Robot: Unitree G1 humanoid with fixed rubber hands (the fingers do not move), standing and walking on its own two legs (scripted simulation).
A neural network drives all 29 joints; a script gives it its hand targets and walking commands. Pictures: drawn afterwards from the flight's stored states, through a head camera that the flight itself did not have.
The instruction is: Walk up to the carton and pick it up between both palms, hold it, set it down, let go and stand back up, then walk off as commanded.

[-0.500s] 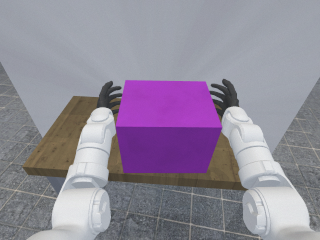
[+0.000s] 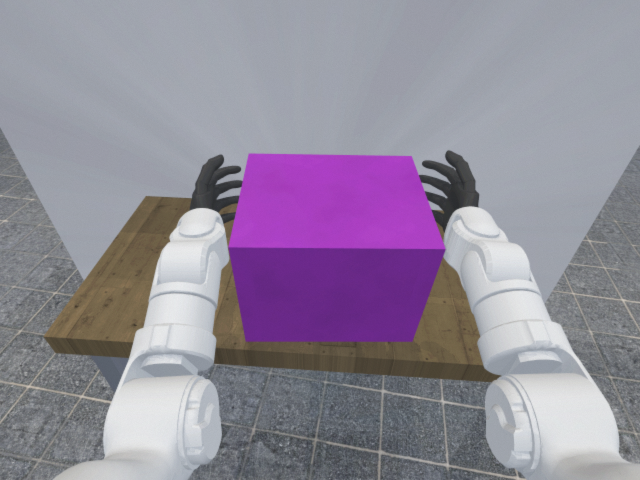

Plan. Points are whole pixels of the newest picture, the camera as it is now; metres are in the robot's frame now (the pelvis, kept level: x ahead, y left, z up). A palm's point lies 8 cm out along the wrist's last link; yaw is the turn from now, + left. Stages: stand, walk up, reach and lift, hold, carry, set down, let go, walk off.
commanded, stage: hold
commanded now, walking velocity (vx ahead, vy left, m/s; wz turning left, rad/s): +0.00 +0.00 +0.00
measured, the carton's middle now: (330, 247) +0.39 +0.02 +0.13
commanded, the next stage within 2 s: set down in 1.86 s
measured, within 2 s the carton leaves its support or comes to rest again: neither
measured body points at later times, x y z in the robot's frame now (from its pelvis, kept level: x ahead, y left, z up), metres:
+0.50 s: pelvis +0.00 +0.00 +0.00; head -0.06 +0.02 +0.45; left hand +0.40 +0.18 +0.19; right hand +0.40 -0.14 +0.20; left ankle +0.08 +0.13 -0.74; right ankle +0.01 -0.12 -0.74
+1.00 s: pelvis +0.00 +0.00 +0.00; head -0.06 +0.02 +0.45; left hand +0.39 +0.18 +0.20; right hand +0.40 -0.14 +0.21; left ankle +0.08 +0.13 -0.74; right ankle +0.01 -0.12 -0.74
